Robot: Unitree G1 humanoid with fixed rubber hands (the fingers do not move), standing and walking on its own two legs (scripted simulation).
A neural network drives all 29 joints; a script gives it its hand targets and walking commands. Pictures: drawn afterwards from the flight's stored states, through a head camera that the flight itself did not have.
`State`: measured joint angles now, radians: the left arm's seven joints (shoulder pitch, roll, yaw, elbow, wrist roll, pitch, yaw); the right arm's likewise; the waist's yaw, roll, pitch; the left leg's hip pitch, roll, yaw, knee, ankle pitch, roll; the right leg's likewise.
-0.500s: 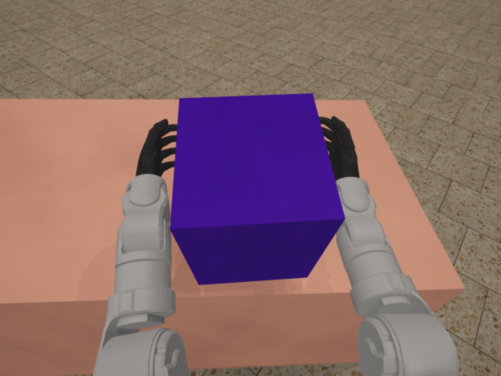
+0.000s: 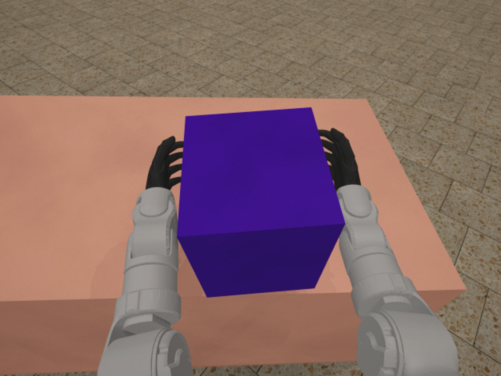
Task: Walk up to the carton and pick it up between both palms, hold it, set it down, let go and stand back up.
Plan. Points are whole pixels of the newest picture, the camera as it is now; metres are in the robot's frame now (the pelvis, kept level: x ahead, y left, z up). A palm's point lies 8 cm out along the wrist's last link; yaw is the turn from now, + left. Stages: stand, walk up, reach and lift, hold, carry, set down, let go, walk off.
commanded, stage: set down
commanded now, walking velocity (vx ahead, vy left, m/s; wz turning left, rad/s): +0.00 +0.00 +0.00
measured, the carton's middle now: (255, 209) +0.38 -0.01 +0.06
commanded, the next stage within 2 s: none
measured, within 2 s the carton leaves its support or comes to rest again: rests again in 1.52 s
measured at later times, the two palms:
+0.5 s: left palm (167, 192) +0.41 +0.14 +0.08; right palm (340, 182) +0.41 -0.15 +0.09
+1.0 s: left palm (171, 194) +0.41 +0.14 +0.07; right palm (339, 189) +0.41 -0.16 +0.08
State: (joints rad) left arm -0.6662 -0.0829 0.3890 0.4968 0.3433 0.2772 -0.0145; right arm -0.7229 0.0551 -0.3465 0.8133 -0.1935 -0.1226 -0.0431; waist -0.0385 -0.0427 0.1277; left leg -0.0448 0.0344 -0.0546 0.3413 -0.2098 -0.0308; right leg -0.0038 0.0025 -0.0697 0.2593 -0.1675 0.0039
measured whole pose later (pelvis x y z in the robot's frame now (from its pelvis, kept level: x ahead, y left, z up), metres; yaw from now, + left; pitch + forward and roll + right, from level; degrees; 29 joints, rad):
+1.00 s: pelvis +0.02 +0.00 +0.00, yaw +0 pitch +0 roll -1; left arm -0.67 -0.11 0.43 0.62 0.35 0.13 0.01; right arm -0.69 0.07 -0.44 0.84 -0.28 -0.22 -0.02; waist -0.03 -0.03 0.12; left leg -0.12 0.03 -0.05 0.34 -0.22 -0.03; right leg -0.08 0.00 -0.07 0.26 -0.18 0.00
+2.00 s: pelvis +0.02 +0.00 +0.00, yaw +0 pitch +2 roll -1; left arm -0.67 -0.13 0.48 0.70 0.40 0.00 0.01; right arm -0.66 0.07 -0.47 0.86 -0.34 -0.29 -0.02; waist -0.03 -0.02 0.10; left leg -0.17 0.03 -0.05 0.34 -0.21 -0.03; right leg -0.13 0.00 -0.07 0.26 -0.17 0.00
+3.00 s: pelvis +0.02 +0.00 +0.00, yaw +0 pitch +12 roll -1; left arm -0.70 -0.05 0.28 0.95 0.21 -0.20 0.16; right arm -0.77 -0.08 -0.23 1.18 -0.02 -0.35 -0.11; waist -0.01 -0.02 -0.03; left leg -0.37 0.03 -0.05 0.35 -0.19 -0.03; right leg -0.34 0.00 -0.07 0.29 -0.16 0.00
